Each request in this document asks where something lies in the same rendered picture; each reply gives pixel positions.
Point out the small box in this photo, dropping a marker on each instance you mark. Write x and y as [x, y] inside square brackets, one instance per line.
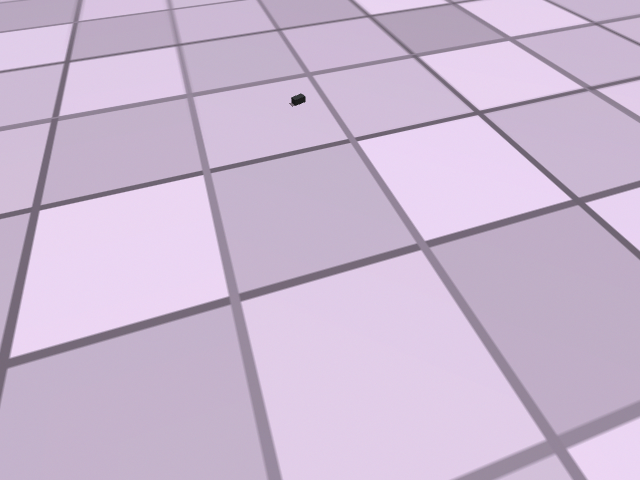
[298, 99]

